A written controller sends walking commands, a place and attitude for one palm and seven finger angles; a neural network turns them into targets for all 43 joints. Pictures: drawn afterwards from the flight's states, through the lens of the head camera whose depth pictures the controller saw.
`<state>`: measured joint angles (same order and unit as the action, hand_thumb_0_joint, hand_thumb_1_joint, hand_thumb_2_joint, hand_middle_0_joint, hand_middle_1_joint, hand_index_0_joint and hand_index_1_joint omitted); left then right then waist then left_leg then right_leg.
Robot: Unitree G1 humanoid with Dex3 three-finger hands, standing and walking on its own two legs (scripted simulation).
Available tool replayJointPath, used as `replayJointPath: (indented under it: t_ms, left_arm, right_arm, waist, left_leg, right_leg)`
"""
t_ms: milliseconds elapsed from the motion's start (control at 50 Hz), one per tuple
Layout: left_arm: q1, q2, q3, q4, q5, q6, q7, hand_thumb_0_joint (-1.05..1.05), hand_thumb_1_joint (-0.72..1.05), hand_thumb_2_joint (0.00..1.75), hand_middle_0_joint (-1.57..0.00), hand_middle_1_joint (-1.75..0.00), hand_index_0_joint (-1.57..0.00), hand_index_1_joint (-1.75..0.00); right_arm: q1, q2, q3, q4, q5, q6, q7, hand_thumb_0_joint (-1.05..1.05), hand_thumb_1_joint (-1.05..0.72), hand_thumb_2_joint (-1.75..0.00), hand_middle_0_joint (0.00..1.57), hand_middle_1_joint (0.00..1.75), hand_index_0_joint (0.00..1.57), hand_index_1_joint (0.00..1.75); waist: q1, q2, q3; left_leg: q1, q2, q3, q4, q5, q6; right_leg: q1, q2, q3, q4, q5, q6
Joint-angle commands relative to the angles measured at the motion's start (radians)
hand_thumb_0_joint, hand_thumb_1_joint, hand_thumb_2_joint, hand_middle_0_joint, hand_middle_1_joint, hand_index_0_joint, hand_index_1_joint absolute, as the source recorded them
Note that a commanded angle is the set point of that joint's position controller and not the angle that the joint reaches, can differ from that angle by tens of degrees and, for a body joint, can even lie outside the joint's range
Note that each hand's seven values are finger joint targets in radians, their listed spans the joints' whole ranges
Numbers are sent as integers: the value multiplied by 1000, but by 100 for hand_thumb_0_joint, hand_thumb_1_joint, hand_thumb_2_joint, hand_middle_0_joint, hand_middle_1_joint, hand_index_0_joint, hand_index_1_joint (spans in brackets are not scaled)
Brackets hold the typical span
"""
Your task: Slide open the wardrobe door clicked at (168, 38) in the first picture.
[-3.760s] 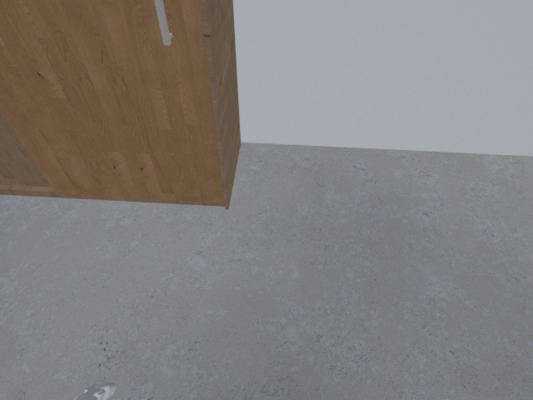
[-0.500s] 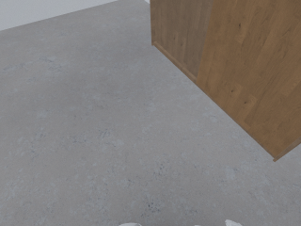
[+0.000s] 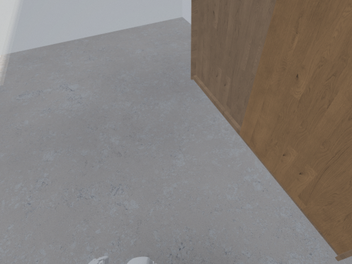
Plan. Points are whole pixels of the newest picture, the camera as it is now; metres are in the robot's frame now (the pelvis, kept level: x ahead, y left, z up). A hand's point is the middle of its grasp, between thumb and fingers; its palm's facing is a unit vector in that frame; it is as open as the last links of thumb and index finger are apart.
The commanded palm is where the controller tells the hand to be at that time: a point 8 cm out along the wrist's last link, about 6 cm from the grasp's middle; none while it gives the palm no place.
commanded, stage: walk to a spot facing it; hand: right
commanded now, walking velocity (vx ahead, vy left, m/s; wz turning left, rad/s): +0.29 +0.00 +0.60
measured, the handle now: out of the picture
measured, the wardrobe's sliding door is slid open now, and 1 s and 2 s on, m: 0.00 0.00 0.00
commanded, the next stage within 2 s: turn to face it in 0.30 s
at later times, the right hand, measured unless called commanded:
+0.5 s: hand (209, 193) +0.36 -0.09 -0.17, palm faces -0.26 +0.94 -0.24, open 7.4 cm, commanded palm none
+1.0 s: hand (237, 202) +0.33 -0.17 -0.18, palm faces +0.03 +0.97 -0.22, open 7.4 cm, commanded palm none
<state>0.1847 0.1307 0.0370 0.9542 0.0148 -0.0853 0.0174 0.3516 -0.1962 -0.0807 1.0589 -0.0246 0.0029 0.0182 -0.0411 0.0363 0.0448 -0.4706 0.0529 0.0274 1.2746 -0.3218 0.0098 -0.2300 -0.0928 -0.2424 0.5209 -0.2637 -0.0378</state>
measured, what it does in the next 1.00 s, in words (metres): walks ahead: left foot, then right foot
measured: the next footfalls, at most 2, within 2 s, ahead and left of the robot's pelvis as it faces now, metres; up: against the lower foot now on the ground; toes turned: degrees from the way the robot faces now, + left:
left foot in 0.38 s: +0.26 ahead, +0.17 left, +0.00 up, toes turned +21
right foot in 0.80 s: +0.33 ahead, -0.04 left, +0.00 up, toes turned -4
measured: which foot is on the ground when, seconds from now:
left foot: up 0.00-0.36, down 0.38-0.80, up 0.82-1.00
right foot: down 0.00-0.38, up 0.40-0.78, down 0.80-1.00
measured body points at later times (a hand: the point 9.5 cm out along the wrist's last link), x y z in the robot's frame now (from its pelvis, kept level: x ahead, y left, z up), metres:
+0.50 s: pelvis +0.18 +0.06 -0.02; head +0.23 +0.09 +0.43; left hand +0.09 +0.27 -0.18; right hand +0.37 -0.14 -0.15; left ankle +0.23 +0.15 -0.74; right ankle +0.10 -0.09 -0.63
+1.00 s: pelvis +0.25 +0.03 +0.00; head +0.30 +0.01 +0.45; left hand +0.29 +0.27 -0.14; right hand +0.33 -0.22 -0.16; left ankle +0.21 +0.19 -0.65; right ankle +0.29 -0.04 -0.74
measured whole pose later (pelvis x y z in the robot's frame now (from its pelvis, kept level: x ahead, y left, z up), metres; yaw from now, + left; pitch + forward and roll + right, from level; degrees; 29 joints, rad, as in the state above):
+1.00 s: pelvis +0.25 +0.03 +0.00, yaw +1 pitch +2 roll +2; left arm 0.25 0.16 0.04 0.95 0.02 0.01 0.01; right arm 0.17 -0.23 -0.09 0.96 -0.01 0.05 -0.02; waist 0.02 0.02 0.07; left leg -0.50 0.08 0.04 1.15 -0.39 -0.08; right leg -0.33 -0.01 -0.08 0.52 -0.22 -0.07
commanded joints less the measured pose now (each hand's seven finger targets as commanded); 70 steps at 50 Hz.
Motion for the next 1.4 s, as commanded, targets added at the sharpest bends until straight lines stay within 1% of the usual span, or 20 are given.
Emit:
replayJointPath:
  t_ms: [0, 240, 320, 340, 360, 380, 400, 520, 660, 740, 760, 780, 800, 940, 1140, 1280, 1300, 1320, 1340, 1380]
  left_arm:
    - [115, 125, 23, 14, 5, -9, 8, 0, 90, 90, -20, -30, -20, -30]
    - [255, 179, 47, 61, 18, 17, 7, 0, 90, 90, -20, -30, -20, -30]
    - [206, 246, 66, 30, 6, 29, 2, 0, 90, 90, -20, -30, -20, -30]
    - [196, 233, 62, 9, -4, 32, -9, 0, 90, 90, -20, -30, -20, -30]
    - [234, 150, 45, -24, -17, 33, -12, 0, 90, 90, -20, -30, -20, -30]
    - [186, 143, 35, -46, -22, 39, 5, 0, 90, 90, -20, -30, -20, -30]
    - [169, 128, 36, -41, -21, 47, 12, 0, 90, 90, -20, -30, -20, -30]
    - [295, 57, 4, 73, 4, 107, 5, 0, 90, 90, -20, -30, -20, -30]
    - [114, 82, 15, 4, -1, 110, -13, 0, 90, 90, -20, -30, -20, -30]
    - [141, 110, 27, -11, 8, 104, -24, 0, 90, 90, -20, -30, -20, -30]
    - [181, 160, 39, -9, 11, 97, -25, 0, 90, 90, -20, -30, -20, -30]
    - [209, 257, 58, -26, 18, 89, -21, 0, 90, 90, -20, -30, -20, -30]
    - [223, 278, 63, -24, 21, 94, -14, 0, 90, 90, -20, -30, -20, -30]
    - [119, 231, 58, -63, 7, 69, 9, 0, 90, 90, -20, -30, -20, -30]
    - [113, 270, 80, -54, 10, 95, -5, 0, 90, 90, -20, -30, -20, -30]
    - [-3, 292, 97, -103, 8, 119, -20, 0, 90, 90, -20, -30, -20, -30]
    - [-17, 265, 95, -115, 2, 123, -23, 0, 90, 90, -20, -30, -20, -30]
    - [6, 188, 86, -132, -7, 127, -28, 0, 90, 90, -20, -30, -20, -30]
    - [-22, 205, 90, -150, 8, 124, -25, 0, 90, 90, -20, -30, -20, -30]
    - [-1, 226, 94, -116, 20, 142, -35, 0, 90, 90, -20, -30, -20, -30]
  right_arm:
    - [9, -11, -20, -79, -11, 9, 13, 0, -90, -90, 20, 30, 20, 30]
    - [-300, 1, -6, -203, -5, 7, 30, 0, -90, -90, 20, 30, 20, 30]
    - [-68, -69, -19, -145, -9, -23, 19, 0, -90, -90, 20, 30, 20, 30]
    - [58, -142, -40, -111, -12, -39, 12, 0, -90, -90, 20, 30, 20, 30]
    - [123, -268, -63, -100, -5, -53, -2, 0, -90, -90, 20, 30, 20, 30]
    - [153, -316, -69, -91, 24, -43, -21, 0, -90, -90, 20, 30, 20, 30]
    - [94, -274, -56, -104, 25, -37, -32, 0, -90, -90, 20, 30, 20, 30]
    - [-231, -98, 18, -144, 0, -51, -53, 0, -90, -90, 20, 30, 20, 30]
    - [-189, -114, 2, -138, -1, -17, -50, 0, -90, -90, 20, 30, 20, 30]
    - [-177, -130, -12, -148, 5, -1, -52, 0, -90, -90, 20, 30, 20, 30]
    - [-161, -102, -12, -158, 13, 8, -48, 0, -90, -90, 20, 30, 20, 30]
    - [-143, -47, -4, -189, 23, 13, -45, 0, -90, -90, 20, 30, 20, 30]
    - [-205, -65, -1, -219, 12, 16, -46, 0, -90, -90, 20, 30, 20, 30]
    - [-193, -80, -16, -179, 8, 13, -33, 0, -90, -90, 20, 30, 20, 30]
    - [-249, -104, -13, -210, 15, 29, -42, 0, -90, -90, 20, 30, 20, 30]
    - [-96, -126, -16, -199, 24, 20, -48, 0, -90, -90, 20, 30, 20, 30]
    - [-51, -159, -24, -193, 18, 13, -52, 0, -90, -90, 20, 30, 20, 30]
    - [-43, -266, -41, -209, -2, 0, -61, 0, -90, -90, 20, 30, 20, 30]
    - [-103, -301, -35, -238, 2, 8, -63, 0, -90, -90, 20, 30, 20, 30]
    - [-237, -215, -21, -270, 9, -3, -62, 0, -90, -90, 20, 30, 20, 30]
  waist:
    - [14, -169, 35]
    - [97, -170, 91]
    - [-23, -145, -98]
    - [-89, -57, -196]
    - [-92, 204, -337]
    - [-94, 214, -438]
    - [-65, 89, -354]
    - [130, 27, -110]
    - [51, 129, 0]
    - [69, -25, -16]
    - [82, -197, -30]
    - [87, -461, -32]
    - [110, -386, -47]
    - [68, -105, -185]
    - [93, -186, -105]
    - [26, -208, -125]
    - [0, -132, -126]
    - [-7, 189, -118]
    - [-2, 284, -58]
    - [68, 211, 22]
  left_leg:
    - [-144, 67, -21, 17, 140, -25]
    - [-200, 46, 112, -517, 121, -29]
    - [200, -78, 190, -701, 150, 29]
    - [477, -5, 108, -759, 352, 58]
    - [792, 298, -339, -732, 836, 189]
    - [827, 408, -468, -767, 1122, 283]
    - [740, 393, -345, -787, 1096, 282]
    - [143, 213, 15, -929, 629, 129]
    - [175, 272, 50, -943, 348, 134]
    - [173, 263, 113, -767, 238, 64]
    - [116, 183, 158, -617, 109, 8]
    - [-38, 51, 188, -404, -239, -71]
    - [-44, 22, 80, -208, -351, -66]
    - [-123, 46, -26, -108, -49, -101]
    - [-39, 19, -34, -344, -114, -118]
    - [314, -43, 0, -756, 18, -74]
    - [436, 13, -37, -906, 53, -53]
    - [537, 291, -338, -1084, -128, 32]
    - [343, 459, -461, -1115, -134, 105]
    - [155, 348, -295, -1109, -107, 75]
  right_leg:
    - [4, -253, 119, -336, 77, -3]
    - [262, -289, -55, -226, 478, -53]
    - [239, -263, -129, 196, 839, 8]
    - [53, -228, -128, 436, 636, 54]
    - [-298, -52, -67, 736, -271, 119]
    - [-367, -11, 94, 915, -425, 120]
    - [-376, -45, 186, 943, -336, 110]
    - [-138, -59, 221, 606, -105, 96]
    - [-174, -31, 149, 355, -116, 98]
    - [-46, -13, 128, 93, 49, 82]
    - [-2, -85, 275, -43, 213, 40]
    - [40, -300, 590, -182, 471, -81]
    - [8, -362, 665, -232, 457, -169]
    - [183, -172, 442, -164, 529, -107]
    - [100, -147, 572, -199, 317, -135]
    - [-128, -51, 614, -156, 120, -69]
    - [-239, 2, 569, -83, 15, -20]
    - [-446, 135, 398, 195, -193, 68]
    - [-459, 159, 309, 430, -295, 92]
    - [-397, 95, 343, 620, -184, 82]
